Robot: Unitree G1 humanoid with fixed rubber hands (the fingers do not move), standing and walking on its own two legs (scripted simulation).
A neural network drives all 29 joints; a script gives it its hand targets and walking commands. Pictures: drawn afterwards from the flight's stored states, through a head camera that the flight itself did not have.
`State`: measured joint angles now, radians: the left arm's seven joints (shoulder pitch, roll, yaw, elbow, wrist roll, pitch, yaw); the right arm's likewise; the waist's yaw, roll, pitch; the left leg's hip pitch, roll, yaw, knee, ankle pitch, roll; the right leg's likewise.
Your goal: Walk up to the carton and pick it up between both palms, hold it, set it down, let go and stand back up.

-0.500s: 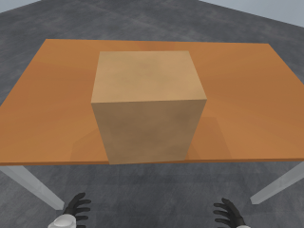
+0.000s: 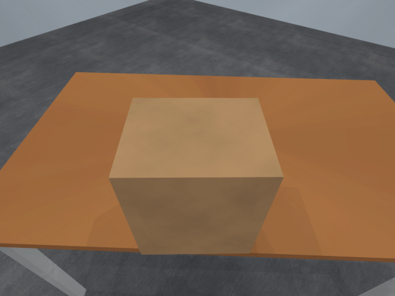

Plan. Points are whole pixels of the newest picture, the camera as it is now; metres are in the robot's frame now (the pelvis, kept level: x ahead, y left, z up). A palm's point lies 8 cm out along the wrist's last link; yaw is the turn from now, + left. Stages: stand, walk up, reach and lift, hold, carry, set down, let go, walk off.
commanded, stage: stand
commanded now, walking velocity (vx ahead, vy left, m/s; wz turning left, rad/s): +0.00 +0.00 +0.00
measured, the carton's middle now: (195, 181) +0.34 +0.02 +0.07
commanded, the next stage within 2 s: none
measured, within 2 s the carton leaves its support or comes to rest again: neither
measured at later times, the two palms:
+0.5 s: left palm out of the picture -0.01 +0.24 -0.13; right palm out of the picture -0.04 -0.20 -0.13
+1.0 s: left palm out of the picture -0.05 +0.24 -0.15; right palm out of the picture -0.07 -0.18 -0.14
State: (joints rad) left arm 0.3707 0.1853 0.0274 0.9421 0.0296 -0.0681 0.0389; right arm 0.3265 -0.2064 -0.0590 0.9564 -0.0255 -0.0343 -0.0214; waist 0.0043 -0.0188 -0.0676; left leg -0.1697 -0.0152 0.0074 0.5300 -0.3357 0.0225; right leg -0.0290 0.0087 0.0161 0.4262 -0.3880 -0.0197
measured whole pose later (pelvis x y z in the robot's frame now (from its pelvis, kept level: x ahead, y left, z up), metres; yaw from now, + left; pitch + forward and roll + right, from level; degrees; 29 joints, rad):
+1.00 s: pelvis +0.00 +0.03 +0.00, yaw +1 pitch +0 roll +0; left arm 0.36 0.13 0.00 1.16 0.01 -0.02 0.05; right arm 0.42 -0.13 -0.01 1.12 -0.02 -0.04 -0.06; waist -0.01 -0.01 0.01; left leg -0.12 -0.04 -0.01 0.51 -0.36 0.04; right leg 0.02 -0.04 -0.07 0.41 -0.38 0.03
